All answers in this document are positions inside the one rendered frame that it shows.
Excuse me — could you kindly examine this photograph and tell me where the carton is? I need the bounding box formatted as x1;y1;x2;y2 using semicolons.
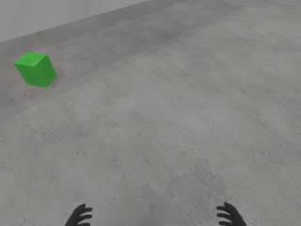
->
14;52;57;88

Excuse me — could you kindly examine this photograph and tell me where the robot right hand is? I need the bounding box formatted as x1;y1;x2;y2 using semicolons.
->
216;202;246;226

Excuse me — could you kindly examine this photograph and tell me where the robot left hand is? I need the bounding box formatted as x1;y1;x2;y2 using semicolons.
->
65;203;93;226

